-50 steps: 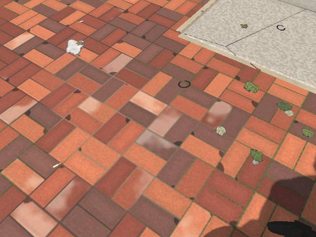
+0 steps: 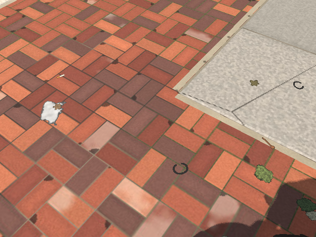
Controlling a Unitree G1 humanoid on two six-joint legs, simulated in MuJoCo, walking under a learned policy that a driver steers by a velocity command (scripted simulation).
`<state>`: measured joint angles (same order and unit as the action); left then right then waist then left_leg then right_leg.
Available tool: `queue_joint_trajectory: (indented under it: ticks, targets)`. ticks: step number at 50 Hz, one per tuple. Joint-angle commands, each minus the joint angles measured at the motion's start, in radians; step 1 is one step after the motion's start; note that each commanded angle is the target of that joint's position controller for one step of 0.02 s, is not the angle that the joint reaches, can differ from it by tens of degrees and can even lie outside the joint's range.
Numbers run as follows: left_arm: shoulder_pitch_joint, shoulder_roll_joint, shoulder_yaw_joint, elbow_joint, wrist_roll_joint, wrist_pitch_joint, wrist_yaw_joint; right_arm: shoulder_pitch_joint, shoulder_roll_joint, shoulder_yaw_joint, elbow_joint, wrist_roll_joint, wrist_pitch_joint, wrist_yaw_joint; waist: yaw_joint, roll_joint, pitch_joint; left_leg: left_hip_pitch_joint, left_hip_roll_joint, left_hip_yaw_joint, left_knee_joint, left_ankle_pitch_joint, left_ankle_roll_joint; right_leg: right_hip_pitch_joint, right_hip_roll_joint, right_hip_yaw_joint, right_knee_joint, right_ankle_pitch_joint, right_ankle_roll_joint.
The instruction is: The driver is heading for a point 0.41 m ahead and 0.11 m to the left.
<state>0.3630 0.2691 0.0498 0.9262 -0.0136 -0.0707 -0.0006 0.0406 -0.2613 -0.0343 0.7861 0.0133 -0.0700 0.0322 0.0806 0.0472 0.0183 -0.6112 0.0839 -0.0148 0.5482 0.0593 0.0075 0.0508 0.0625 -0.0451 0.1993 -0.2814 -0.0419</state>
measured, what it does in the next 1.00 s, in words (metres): walks ahead: left foot, then right foot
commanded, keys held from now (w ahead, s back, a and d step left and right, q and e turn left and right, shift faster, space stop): w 0.30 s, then no key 0.70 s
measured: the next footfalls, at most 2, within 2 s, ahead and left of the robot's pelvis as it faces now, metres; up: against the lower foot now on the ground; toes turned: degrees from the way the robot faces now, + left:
left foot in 0.08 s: +0.24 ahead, +0.13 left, +0.00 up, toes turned +2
right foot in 0.56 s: +0.48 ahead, -0.09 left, +0.00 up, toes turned -1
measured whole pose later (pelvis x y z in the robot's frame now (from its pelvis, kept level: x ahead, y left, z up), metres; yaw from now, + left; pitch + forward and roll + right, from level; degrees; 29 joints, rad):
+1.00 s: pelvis +0.38 +0.01 +0.00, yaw +0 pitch -1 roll +0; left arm 0.12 0.22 0.03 0.99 0.01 -0.01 0.02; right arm 0.24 -0.23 -0.03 1.02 -0.01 0.00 -0.03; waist 0.00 -0.01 0.02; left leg -0.20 0.04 -0.01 0.51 -0.30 -0.03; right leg -0.30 0.02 -0.03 0.46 -0.15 -0.02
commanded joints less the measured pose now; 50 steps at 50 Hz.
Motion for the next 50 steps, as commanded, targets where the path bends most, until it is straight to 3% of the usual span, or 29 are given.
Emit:
queue_joint_trajectory:
  ticks: [1, 3, 4, 5, 6, 7, 8, 9, 10, 12, 15, 17, 20, 22, 26, 27, 28, 29, 30, 31, 32, 34, 37, 40, 42, 43, 44, 46, 50]
  targets:
    - [0.03, 0.182, 0.044, -0.012, -0.006, 0.01, 0.012, -0.102, -0.091, -0.019, -0.094, 0.003, -0.024, 0.016, -0.024, -0.109, 0.05, -0.025, -0.014, 0.003, -0.046, -0.077, 0.036, 0.049, -0.326, 0.13, 0.023, 0.448, -0.133]
    - [-0.005, 0.196, 0.048, -0.014, -0.005, 0.02, 0.015, 0.024, -0.132, -0.04, -0.061, 0.0, -0.026, 0.014, -0.102, -0.132, -0.03, 0.174, -0.069, 0.053, -0.069, -0.125, 0.072, 0.052, -0.303, 0.103, 0.168, 0.73, -0.107]
    - [-0.012, 0.176, 0.04, -0.019, 0.0, 0.025, 0.017, 0.181, -0.177, -0.065, -0.011, -0.003, -0.025, 0.005, -0.173, -0.113, -0.13, 0.403, -0.079, 0.062, -0.07, -0.096, 0.103, -0.015, -0.25, 0.065, 0.351, 0.779, -0.079]
    - [0.004, 0.134, 0.02, -0.043, 0.022, 0.024, 0.019, 0.36, -0.247, -0.084, 0.024, -0.013, -0.02, -0.006, -0.225, 0.002, -0.282, 0.719, 0.103, -0.146, -0.031, -0.068, 0.165, -0.231, -0.186, 0.024, 0.664, 0.485, -0.046]
    - [0.134, 0.004, -0.015, -0.042, 0.017, 0.001, 0.005, 0.391, -0.294, -0.093, 0.047, -0.01, -0.015, -0.001, -0.148, 0.269, -0.391, 1.021, 0.3, -0.625, -0.155, -0.304, 0.323, -0.626, 0.007, 0.058, 0.98, -0.234, 0.014]
    - [0.059, 0.118, 0.009, -0.032, -0.005, -0.021, -0.002, 0.374, -0.193, -0.066, 0.036, 0.001, -0.016, 0.0, -0.193, 0.151, -0.346, 0.993, 0.281, -0.672, -0.232, -0.437, 0.292, -0.738, -0.038, 0.182, 1.087, -0.305, -0.001]
    - [-0.037, 0.162, 0.023, -0.064, -0.031, -0.037, -0.007, 0.297, -0.165, -0.055, 0.024, -0.002, -0.018, -0.004, -0.182, 0.105, -0.2, 0.864, 0.253, -0.53, -0.257, -0.408, 0.253, -0.797, -0.087, 0.161, 1.093, -0.218, -0.015]
    - [-0.087, 0.153, 0.021, -0.073, -0.029, -0.042, -0.001, 0.227, -0.152, -0.051, 0.011, -0.009, -0.02, -0.005, -0.153, 0.022, -0.121, 0.724, 0.219, -0.427, -0.284, -0.308, 0.235, -0.77, -0.139, 0.13, 1.051, -0.124, -0.013]
    - [-0.111, 0.145, 0.026, -0.076, -0.013, -0.04, 0.003, 0.184, -0.128, -0.045, 0.007, -0.016, -0.023, -0.004, -0.127, -0.001, -0.063, 0.61, 0.188, -0.349, -0.313, -0.208, 0.23, -0.737, -0.169, 0.12, 0.994, -0.066, -0.005]
    - [-0.072, 0.109, 0.025, -0.064, -0.004, -0.019, 0.004, 0.161, -0.102, -0.038, 0.011, -0.026, -0.031, -0.001, -0.08, 0.03, -0.057, 0.506, 0.15, -0.265, -0.365, -0.122, 0.225, -0.639, -0.201, 0.127, 0.935, -0.01, 0.006]
    - [-0.115, 0.079, 0.02, -0.079, 0.005, 0.004, 0.009, 0.184, -0.133, -0.046, 0.035, -0.016, -0.039, -0.007, -0.07, 0.016, -0.015, 0.452, 0.145, -0.185, -0.421, -0.057, 0.241, -0.674, -0.218, 0.11, 0.822, 0.056, 0.036]
    - [-0.175, 0.074, 0.019, -0.099, 0.017, 0.005, 0.011, 0.195, -0.149, -0.048, 0.05, -0.021, -0.033, -0.018, -0.075, 0.003, 0.012, 0.442, 0.125, -0.109, -0.408, 0.169, 0.229, -0.685, -0.205, 0.094, 0.692, 0.15, 0.059]
    - [-0.256, 0.04, 0.005, -0.113, 0.02, -0.006, 0.0, 0.226, -0.154, -0.046, 0.074, -0.019, -0.019, -0.031, -0.103, 0.016, -0.007, 0.413, 0.056, 0.017, -0.368, 0.328, 0.178, -0.559, -0.147, 0.041, 0.469, 0.341, 0.061]
    - [-0.298, 0.047, 0.004, -0.12, 0.015, -0.007, -0.007, 0.262, -0.159, -0.044, 0.099, -0.015, -0.01, -0.035, -0.122, 0.022, -0.024, 0.451, 0.066, 0.015, -0.347, 0.305, 0.171, -0.514, -0.12, 0.042, 0.395, 0.419, 0.058]
    - [-0.296, 0.098, 0.017, -0.122, 0.023, -0.014, -0.02, 0.239, -0.166, -0.047, 0.126, -0.004, 0.016, -0.045, -0.091, 0.037, -0.042, 0.565, 0.117, -0.036, -0.232, 0.275, 0.142, -0.473, -0.107, 0.077, 0.299, 0.339, 0.013]
    - [-0.239, 0.111, 0.025, -0.1, 0.028, -0.017, -0.02, 0.218, -0.163, -0.047, 0.128, -0.001, 0.021, -0.048, -0.055, 0.028, -0.06, 0.569, 0.102, -0.033, -0.165, 0.275, 0.123, -0.401, -0.094, 0.067, 0.248, 0.369, -0.004]
    - [-0.174, 0.151, 0.038, -0.073, 0.037, -0.02, -0.014, 0.246, -0.146, -0.042, 0.133, -0.008, 0.023, -0.048, -0.039, -0.012, -0.101, 0.553, 0.045, -0.014, -0.057, 0.256, 0.087, -0.278, -0.104, 0.07, 0.205, 0.551, -0.025]
    - [-0.129, 0.222, 0.05, -0.068, 0.051, -0.019, -0.008, 0.332, -0.101, -0.026, 0.13, -0.034, 0.015, -0.045, -0.074, -0.138, -0.217, 0.413, -0.025, 0.014, 0.124, 0.002, 0.04, -0.025, -0.248, 0.193, 0.302, 0.964, -0.094]
    - [-0.096, 0.176, 0.036, -0.054, 0.048, -0.001, -0.002, 0.444, -0.015, 0.005, 0.162, -0.031, 0.014, -0.04, -0.083, -0.289, -0.344, 0.225, -0.108, 0.02, 0.37, -0.536, -0.022, 0.182, -0.424, 0.392, 0.311, 1.058, -0.262]
    - [-0.081, 0.103, 0.016, -0.046, 0.026, 0.011, -0.008, 0.403, -0.072, -0.007, 0.169, -0.01, 0.025, -0.038, -0.052, -0.244, -0.364, 0.181, -0.105, -0.048, 0.486, -0.78, -0.044, 0.131, -0.435, 0.458, 0.257, 0.865, -0.292]
    - [-0.137, 0.103, 0.011, -0.05, 0.017, 0.015, -0.012, 0.332, -0.124, -0.022, 0.148, 0.005, 0.04, -0.042, -0.055, -0.187, -0.273, 0.14, -0.075, -0.068, 0.531, -0.762, -0.045, 0.021, -0.399, 0.429, 0.205, 0.64, -0.256]
    - [-0.274, 0.091, 0.003, -0.071, 0.027, 0.019, -0.007, 0.259, -0.119, -0.031, 0.14, -0.001, 0.078, -0.066, -0.09, -0.138, -0.138, 0.151, -0.026, -0.057, 0.466, -0.667, -0.057, -0.199, -0.345, 0.357, 0.117, 0.334, -0.194]
    - [-0.355, 0.094, 0.006, -0.071, 0.045, 0.033, 0.004, 0.283, -0.081, -0.026, 0.162, -0.012, 0.104, -0.086, -0.129, -0.202, -0.102, 0.33, -0.027, -0.018, 0.255, -0.546, -0.063, -0.388, -0.267, 0.26, 0.043, 0.125, -0.15]
    - [-0.356, 0.095, 0.006, -0.05, 0.024, 0.042, 0.013, 0.309, -0.056, -0.022, 0.197, -0.022, 0.102, -0.077, -0.146, -0.174, -0.124, 0.482, -0.049, 0.024, 0.039, -0.298, -0.036, -0.435, -0.236, 0.203, 0.043, -0.018, -0.126]
    - [-0.319, 0.069, -0.003, -0.023, 0.016, 0.046, 0.014, 0.282, -0.067, -0.021, 0.194, -0.046, 0.103, -0.068, -0.138, -0.133, -0.083, 0.523, -0.033, 0.008, -0.069, -0.227, -0.001, -0.477, -0.196, 0.18, 0.044, -0.211, -0.054]
    - [-0.301, 0.067, -0.005, -0.013, 0.022, 0.049, 0.013, 0.253, -0.096, -0.021, 0.176, -0.048, 0.102, -0.07, -0.115, -0.093, -0.035, 0.48, 0.021, -0.049, -0.141, -0.286, 0.027, -0.479, -0.168, 0.162, 0.074, -0.243, -0.016]
    - [-0.287, 0.064, 0.0, -0.018, 0.023, 0.054, 0.017, 0.224, -0.152, -0.035, 0.186, -0.031, 0.097, -0.071, -0.069, 0.026, 0.014, 0.322, 0.013, -0.049, -0.152, -0.484, 0.049, -0.396, -0.106, 0.095, 0.097, -0.174, 0.013]
    - [-0.292, 0.066, 0.0, -0.008, 0.028, 0.055, 0.025, 0.185, -0.091, -0.02, 0.191, -0.032, 0.07, -0.068, -0.067, 0.052, 0.024, 0.215, 0.004, -0.052, -0.214, -0.53, 0.022, -0.253, -0.097, 0.08, 0.18, -0.02, 0.015]
    - [-0.26, 0.061, 0.001, 0.032, 0.023, 0.056, 0.025, 0.204, -0.081, -0.017, 0.213, -0.022, 0.041, -0.066, -0.075, 0.01, -0.016, 0.311, -0.011, -0.03, -0.175, -0.313, -0.006, -0.234, -0.099, 0.074, 0.218, 0.156, -0.012]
